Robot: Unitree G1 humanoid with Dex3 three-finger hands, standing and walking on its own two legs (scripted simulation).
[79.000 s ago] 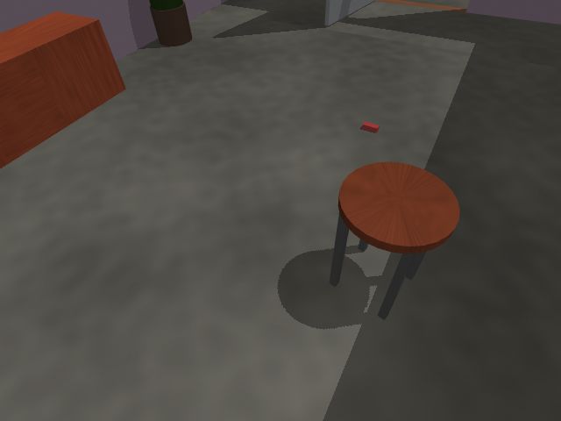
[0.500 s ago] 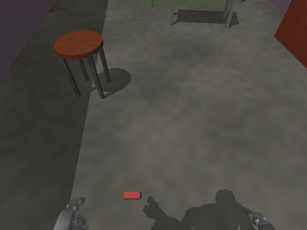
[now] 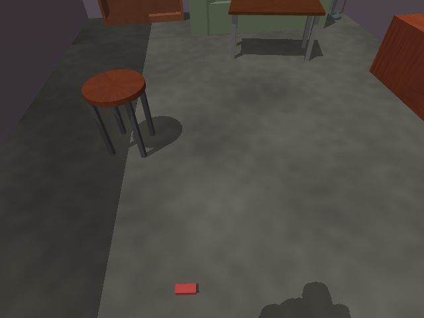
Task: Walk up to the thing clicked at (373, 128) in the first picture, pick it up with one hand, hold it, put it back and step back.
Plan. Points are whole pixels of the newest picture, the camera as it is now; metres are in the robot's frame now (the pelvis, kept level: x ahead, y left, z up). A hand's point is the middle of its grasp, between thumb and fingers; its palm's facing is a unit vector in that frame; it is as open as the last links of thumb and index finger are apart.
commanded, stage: stand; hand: left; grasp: from above
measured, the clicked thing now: (185, 289) +0.41 +0.17 -0.76
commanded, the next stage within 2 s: step back in 1.86 s
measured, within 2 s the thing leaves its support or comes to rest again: neither
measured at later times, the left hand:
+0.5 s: hand out of the picture +0.04 +0.23 -0.16, palm faces +0.02 -0.94 -0.34, open 7.4 cm
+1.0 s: hand out of the picture +0.07 +0.21 -0.15, palm faces -0.01 -0.94 -0.33, open 7.4 cm
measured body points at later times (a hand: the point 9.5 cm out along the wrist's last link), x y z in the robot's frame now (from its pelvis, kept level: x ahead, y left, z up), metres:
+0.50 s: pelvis -0.01 -0.01 +0.01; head -0.01 -0.02 +0.46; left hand +0.03 +0.27 -0.13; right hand +0.05 -0.30 -0.14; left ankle +0.00 +0.11 -0.74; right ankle +0.01 -0.15 -0.74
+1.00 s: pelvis +0.00 -0.02 +0.01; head +0.01 -0.03 +0.46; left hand +0.07 +0.26 -0.13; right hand +0.06 -0.32 -0.14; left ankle +0.00 +0.11 -0.74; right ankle +0.01 -0.15 -0.74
